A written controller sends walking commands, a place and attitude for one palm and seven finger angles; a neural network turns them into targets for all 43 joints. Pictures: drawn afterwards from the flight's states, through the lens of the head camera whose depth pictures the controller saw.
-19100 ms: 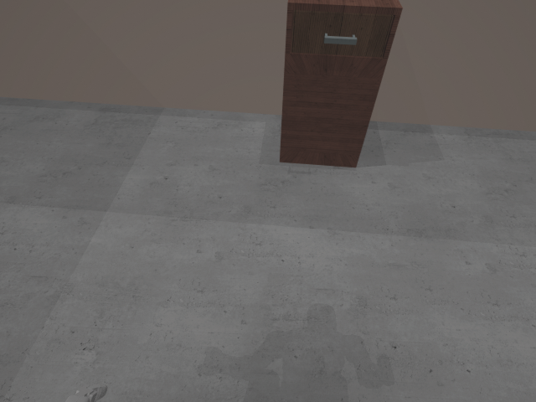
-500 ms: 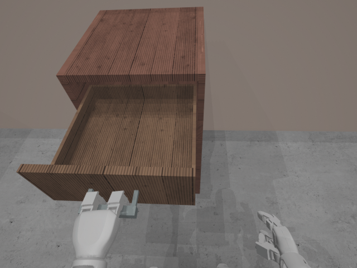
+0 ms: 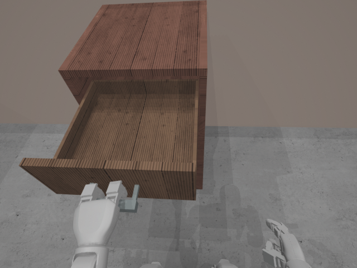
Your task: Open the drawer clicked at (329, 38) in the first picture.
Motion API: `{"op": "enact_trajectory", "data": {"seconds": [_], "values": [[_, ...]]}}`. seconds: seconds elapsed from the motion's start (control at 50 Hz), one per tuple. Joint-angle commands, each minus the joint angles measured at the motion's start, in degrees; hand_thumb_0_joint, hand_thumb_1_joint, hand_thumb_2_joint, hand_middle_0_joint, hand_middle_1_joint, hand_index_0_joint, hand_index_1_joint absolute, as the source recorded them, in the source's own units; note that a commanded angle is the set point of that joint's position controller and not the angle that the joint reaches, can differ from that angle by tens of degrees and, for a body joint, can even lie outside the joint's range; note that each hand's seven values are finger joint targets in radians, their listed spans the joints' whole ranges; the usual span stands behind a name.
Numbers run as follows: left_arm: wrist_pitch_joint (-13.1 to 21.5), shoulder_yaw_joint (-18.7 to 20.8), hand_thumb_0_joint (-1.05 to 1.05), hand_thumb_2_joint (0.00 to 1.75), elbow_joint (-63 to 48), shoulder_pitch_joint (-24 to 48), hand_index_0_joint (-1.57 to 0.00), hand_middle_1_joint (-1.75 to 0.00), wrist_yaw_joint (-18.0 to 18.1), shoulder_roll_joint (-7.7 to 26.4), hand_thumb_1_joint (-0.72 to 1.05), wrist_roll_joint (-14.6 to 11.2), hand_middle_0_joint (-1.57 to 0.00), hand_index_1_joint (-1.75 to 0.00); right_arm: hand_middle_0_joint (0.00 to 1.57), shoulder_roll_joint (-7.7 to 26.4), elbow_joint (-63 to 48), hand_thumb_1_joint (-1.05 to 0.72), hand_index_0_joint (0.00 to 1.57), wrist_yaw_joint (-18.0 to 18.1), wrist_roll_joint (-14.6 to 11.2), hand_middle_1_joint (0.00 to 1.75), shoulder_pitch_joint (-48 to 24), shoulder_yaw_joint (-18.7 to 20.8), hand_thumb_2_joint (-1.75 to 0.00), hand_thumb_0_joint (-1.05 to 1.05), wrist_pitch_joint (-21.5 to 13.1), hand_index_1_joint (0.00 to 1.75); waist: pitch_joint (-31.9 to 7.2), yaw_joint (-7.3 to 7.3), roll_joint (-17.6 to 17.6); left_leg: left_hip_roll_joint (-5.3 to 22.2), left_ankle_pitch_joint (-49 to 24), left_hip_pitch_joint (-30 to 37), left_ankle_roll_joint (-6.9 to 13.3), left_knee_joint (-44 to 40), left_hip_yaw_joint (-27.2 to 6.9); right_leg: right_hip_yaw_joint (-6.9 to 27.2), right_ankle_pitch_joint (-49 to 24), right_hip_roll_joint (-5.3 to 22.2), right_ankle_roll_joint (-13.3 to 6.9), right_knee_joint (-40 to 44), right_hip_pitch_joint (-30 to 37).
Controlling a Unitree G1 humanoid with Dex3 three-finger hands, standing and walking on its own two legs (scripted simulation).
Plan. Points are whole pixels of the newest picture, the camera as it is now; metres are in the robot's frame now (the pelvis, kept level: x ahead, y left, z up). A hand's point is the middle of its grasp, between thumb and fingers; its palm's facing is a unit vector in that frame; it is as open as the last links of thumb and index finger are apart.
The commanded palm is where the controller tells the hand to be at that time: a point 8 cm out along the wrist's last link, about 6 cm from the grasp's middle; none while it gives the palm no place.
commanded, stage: open the thumb to release the handle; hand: left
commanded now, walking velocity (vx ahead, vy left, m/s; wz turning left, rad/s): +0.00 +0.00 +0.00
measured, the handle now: (111, 196) +0.27 +0.19 +0.00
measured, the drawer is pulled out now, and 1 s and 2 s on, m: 0.30 0.30 0.30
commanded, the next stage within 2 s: lift the hand off the handle in 0.20 s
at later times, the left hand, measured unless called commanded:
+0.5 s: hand (109, 221) +0.22 +0.19 -0.02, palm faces +0.03 -0.09 -1.00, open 13.7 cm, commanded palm +0.20 +0.19 +0.02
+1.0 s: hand (103, 213) +0.23 +0.19 +0.01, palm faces +0.00 -0.11 -0.99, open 13.1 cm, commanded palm +0.21 +0.19 +0.08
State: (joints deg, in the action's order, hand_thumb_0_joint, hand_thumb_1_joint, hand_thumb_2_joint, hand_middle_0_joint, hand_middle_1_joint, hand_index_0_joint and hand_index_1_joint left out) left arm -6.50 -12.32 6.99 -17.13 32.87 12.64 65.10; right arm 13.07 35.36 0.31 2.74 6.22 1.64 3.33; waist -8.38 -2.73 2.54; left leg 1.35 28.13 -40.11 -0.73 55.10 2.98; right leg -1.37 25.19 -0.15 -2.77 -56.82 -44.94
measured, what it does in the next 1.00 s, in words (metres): stands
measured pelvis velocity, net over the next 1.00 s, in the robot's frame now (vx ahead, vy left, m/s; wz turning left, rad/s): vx -0.01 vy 0.01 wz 0.01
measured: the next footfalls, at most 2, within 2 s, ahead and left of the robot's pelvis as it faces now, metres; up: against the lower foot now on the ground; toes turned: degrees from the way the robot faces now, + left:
none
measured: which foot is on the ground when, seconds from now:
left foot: down 0.00-1.00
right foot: down 0.00-1.00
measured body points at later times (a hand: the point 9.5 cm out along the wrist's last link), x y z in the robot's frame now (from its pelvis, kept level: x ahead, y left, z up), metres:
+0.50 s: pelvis -0.01 +0.00 +0.00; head +0.04 -0.03 +0.45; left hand +0.22 +0.19 +0.03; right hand +0.20 -0.22 -0.11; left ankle -0.01 +0.13 -0.68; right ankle +0.03 -0.09 -0.68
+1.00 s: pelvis -0.01 +0.01 +0.02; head +0.02 -0.03 +0.47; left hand +0.22 +0.19 +0.06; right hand +0.19 -0.21 -0.09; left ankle -0.01 +0.13 -0.68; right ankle +0.03 -0.09 -0.68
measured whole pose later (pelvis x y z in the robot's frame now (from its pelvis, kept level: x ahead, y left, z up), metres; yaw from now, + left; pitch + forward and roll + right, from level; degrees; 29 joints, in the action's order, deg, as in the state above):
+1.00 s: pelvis -0.01 +0.01 +0.02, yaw +1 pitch +8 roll +1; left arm -5.1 -14.8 9.2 -10.5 27.2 15.6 62.1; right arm 12.6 36.0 2.3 2.1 6.3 1.3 3.0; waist -4.6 -3.0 3.2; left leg 0.6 23.5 -31.3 -0.1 46.9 2.3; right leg -1.9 20.7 0.3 -2.1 -48.0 -35.3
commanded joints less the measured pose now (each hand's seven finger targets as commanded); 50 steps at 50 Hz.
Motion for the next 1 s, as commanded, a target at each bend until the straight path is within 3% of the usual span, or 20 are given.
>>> {"op": "enact_trajectory", "data": {"seconds": [0.0, 0.04, 0.08, 0.12, 0.18, 0.26, 0.3, 0.48, 0.52, 0.58, 0.6, 0.64, 0.7, 0.74, 0.78, 0.88, 0.9, 0.92, 0.98], "values": [[1.00, 2.70, 0.00, 0.42, -9.23, 3.57, -0.32, -1.23, 1.23, 5.70, -0.22, 0.77, -0.32, -1.23, 0.20, 4.64, -9.42, -0.90, 0.20, 0.57, -0.14, 0.30, -6.69, 1.39, -0.90, 0.00, -3.25, 0.30, -11.96, 0.01, -5.87, -3.82, -12.41, 5.14, 1.91, -6.59, -1.08, 3.31, -14.77, -0.89, 0.39, 11.01, 12.42], [1.41, 1.72, 0.00, 0.36, -8.45, 3.86, -0.31, -1.22, 0.95, 4.82, -0.36, 0.72, -0.31, -1.22, 0.20, 4.49, -9.33, -0.90, 0.20, 0.57, -0.07, 0.30, -6.65, 1.24, -0.90, 0.00, -3.37, 0.30, -11.12, 0.14, -5.86, -3.95, -11.82, 4.70, 1.94, -6.57, -1.15, 3.36, -14.19, -0.69, 0.48, 11.31, 12.25], [1.80, 3.48, 0.00, 0.30, -7.71, 5.02, -0.30, -1.20, 0.93, 6.17, -0.50, 0.68, -0.30, -1.20, 0.20, 4.64, -9.07, -0.90, 0.20, 0.70, -0.10, 0.30, -6.65, 1.36, -0.90, 0.00, -3.30, 0.30, -10.70, 0.27, -6.69, -3.88, -11.01, 4.25, 1.88, -6.65, -1.34, 3.67, -12.82, -0.80, 0.44, 11.72, 12.09], [2.18, 3.42, 0.00, 0.30, -8.12, 4.75, -0.30, -1.20, 1.16, 5.94, -0.50, 0.83, -0.30, -1.20, 0.20, 4.31, -9.27, -0.90, 0.20, 0.71, -0.08, 0.30, -6.71, 1.43, -0.90, 0.00, -3.47, 0.30, -11.23, -0.31, -5.58, -3.98, -10.38, 4.28, 1.82, -6.75, -1.16, 3.67, -11.62, -0.61, 0.44, 11.77, 12.11], [1.99, 3.05, 0.00, 0.30, -7.36, 7.98, -0.30, -1.20, 1.44, 5.77, -0.50, 1.13, -0.30, -1.20, 0.20, 4.49, -8.97, -0.90, 0.20, 0.79, 0.01, 0.30, -6.82, 1.40, -0.90, 0.00, -3.39, 0.30, -10.97, 0.45, -5.88, -3.93, -9.92, 4.31, 1.88, -6.57, -1.33, 3.54, -10.23, -0.67, 0.40, 11.99, 11.14], [1.62, 3.34, 0.00, 0.30, -6.69, 9.01, -0.30, -1.20, 1.54, 6.03, -0.50, 1.16, -0.30, -1.20, 0.20, 4.35, -8.80, -0.90, 0.20, 1.08, -0.07, 0.30, -6.87, 1.50, -0.90, 0.00, -3.44, 0.30, -11.43, 0.07, -6.03, -4.01, -9.94, 4.38, 1.93, -6.70, -1.19, 3.37, -10.57, -0.54, 0.55, 12.00, 11.61], [1.48, 1.60, 0.00, 0.30, -6.56, 9.49, -0.30, -1.20, 1.45, 4.50, -0.50, 1.10, -0.30, -1.20, 0.20, 4.31, -8.75, -0.90, 0.20, 0.94, -0.03, 0.30, -6.65, 1.46, -0.90, 0.00, -3.40, 0.30, -11.98, 0.40, -5.62, -3.88, -10.44, 4.89, 1.87, -6.65, -1.40, 3.08, -10.87, -0.61, 0.45, 11.62, 11.13], [1.18, 4.21, 0.00, 0.30, -4.62, 13.61, -0.30, -1.20, 1.29, 7.22, -0.50, 1.00, -0.30, -1.20, 0.20, 4.54, -7.90, -0.90, 0.20, 1.76, -0.33, 0.30, -6.90, 1.40, -0.90, 0.00, -2.94, 0.30, -10.90, 0.55, -5.58, -3.93, -9.29, 4.07, 1.92, -7.12, -1.38, 3.06, -9.35, -0.61, 0.45, 12.42, 11.26], [0.89, 1.96, 0.00, 0.30, -4.17, 16.86, -0.30, -1.20, 1.32, 5.47, -0.50, 0.97, -0.30, -1.20, 0.20, 4.48, -7.56, -0.90, 0.20, 1.77, -0.35, 0.30, -6.61, 1.48, -0.90, 0.00, -2.84, 0.30, -10.95, 1.31, -4.89, -3.79, -8.80, 4.50, 2.01, -7.13, -1.33, 2.79, -8.43, -0.29, 0.63, 12.69, 10.38], [0.53, 3.08, 0.00, 0.30, -2.84, 18.79, -0.30, -1.20, 1.51, 6.69, -0.50, 1.07, -0.30, -1.20, 0.20, 4.71, -7.11, -0.90, 0.20, 2.03, -0.42, 0.30, -6.35, 1.59, -0.90, 0.00, -2.77, 0.30, -11.81, 1.12, -4.82, -3.76, -8.76, 4.93, 2.02, -7.50, -1.28, 2.75, -7.71, -0.53, 0.52, 12.92, 10.60], [0.27, 3.54, 0.00, 0.30, -3.76, 18.48, -0.30, -1.20, 1.55, 7.22, -0.50, 0.92, -0.30, -1.20, 0.20, 4.67, -7.46, -0.90, 0.20, 2.09, -0.50, 0.30, -6.24, 1.59, -0.90, 0.00, -2.60, 0.30, -13.02, 0.57, -5.20, -3.83, -8.71, 5.55, 2.01, -8.03, -1.16, 2.58, -7.38, -0.49, 0.59, 13.09, 11.74], [-0.13, 1.73, 0.00, 0.30, -6.76, 20.72, -0.30, -1.20, 1.27, 6.17, -0.50, 0.35, -0.30, -1.20, 0.20, 4.58, -7.87, -0.90, 0.20, 2.08, -0.66, 0.30, -6.68, 1.66, -0.90, 0.00, -2.44, 0.30, -13.77, 0.78, -3.36, -3.76, -9.76, 7.84, 2.05, -9.02, -1.36, 2.03, -8.07, -0.59, 0.42, 13.45, 12.36], [-0.55, 1.84, 0.00, 0.30, -9.51, 22.25, -0.30, -1.20, 0.56, 6.95, -0.50, -0.87, -0.30, -1.20, 0.20, 4.71, -8.35, -0.90, 0.20, 2.34, -0.83, 0.30, -6.92, 1.43, -0.90, 0.00, -2.15, 0.30, -13.98, 0.87, -3.37, -3.66, -10.38, 10.04, 2.27, -10.56, -1.48, 1.90, -8.17, -0.54, 0.52, 14.84, 14.29], [-0.31, 2.77, 0.00, 0.30, -9.48, 22.13, -0.30, -1.20, -0.10, 7.86, -0.50, -1.62, -0.30, -1.20, 0.20, 4.58, -8.36, -0.90, 0.20, 2.78, -1.02, 0.30, -7.27, 1.22, -0.90, 0.00, -2.30, 0.30, -11.79, 0.90, -5.55, -3.84, -9.58, 9.99, 2.42, -11.53, -1.38, 1.93, -7.09, -0.47, 0.86, 16.39, 15.29], [0.70, 3.56, 0.00, 0.30, -11.49, 25.10, -0.30, -1.20, -0.43, 8.95, -0.50, -1.87, -0.30, -1.20, 0.20, 4.64, -8.30, -0.90, 0.20, 3.21, -0.92, 0.30, -7.45, 1.12, -0.90, 0.00, -2.54, 0.30, -12.08, 0.95, -4.67, -3.85, -9.77, 11.29, 2.44, -12.26, -1.50, 2.26, -6.58, -0.39, 0.78, 17.07, 15.94], [2.43, 4.34, 0.00, 0.30, -14.13, 21.01, -0.30, -1.20, -0.75, 8.92, -0.50, -2.47, -0.30, -1.20, 0.20, 4.49, -8.67, -0.90, 0.20, 2.55, -0.71, 0.30, -7.06, 1.32, -0.90, 0.00, -3.20, 0.30, -11.69, 0.14, -3.29, -3.66, -12.65, 14.15, 2.12, -14.08, -1.54, 1.72, -8.68, -0.68, 0.38, 17.96, 17.73], [2.38, 2.99, 0.00, 0.30, -14.34, 21.02, -0.30, -1.20, -0.82, 7.79, -0.50, -2.28, -0.30, -1.20, 0.20, 4.36, -8.66, -0.90, 0.20, 2.33, -0.63, 0.30, -7.19, 1.17, -0.90, 0.00, -3.21, 0.30, -10.99, 0.40, -3.59, -3.74, -12.59, 14.55, 2.18, -14.18, -1.36, 1.65, -8.36, -0.61, 0.55, 18.33, 17.26], [2.49, 2.91, 0.00, 0.30, -15.17, 22.39, -0.30, -1.20, -1.02, 7.99, -0.50, -2.37, -0.30, -1.20, 0.20, 4.48, -8.61, -0.90, 0.20, 2.22, -0.74, 0.30, -7.27, 1.35, -0.90, 0.00, -3.19, 0.30, -10.35, 0.69, -3.14, -3.64, -12.38, 15.09, 2.15, -14.62, -1.43, 1.67, -8.09, -0.54, 0.51, 18.91, 17.12], [1.73, 4.35, 0.00, 0.30, -15.91, 21.26, -0.30, -1.20, -1.90, 9.69, -0.50, -2.26, -0.30, -1.20, 0.20, 4.66, -8.71, -0.90, 0.20, 2.06, -0.83, 0.30, -7.83, 1.26, -0.90, 0.00, -2.88, 0.30, -10.93, -0.26, -2.39, -3.67, -13.67, 16.24, 2.04, -16.08, -1.41, 1.85, -9.50, -0.75, 0.28, 19.64, 19.92]]}}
